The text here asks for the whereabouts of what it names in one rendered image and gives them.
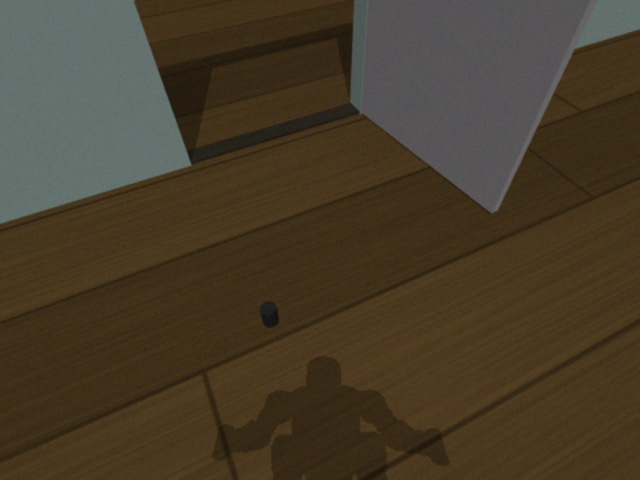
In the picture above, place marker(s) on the can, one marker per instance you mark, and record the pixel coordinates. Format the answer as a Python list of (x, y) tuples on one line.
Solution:
[(269, 314)]

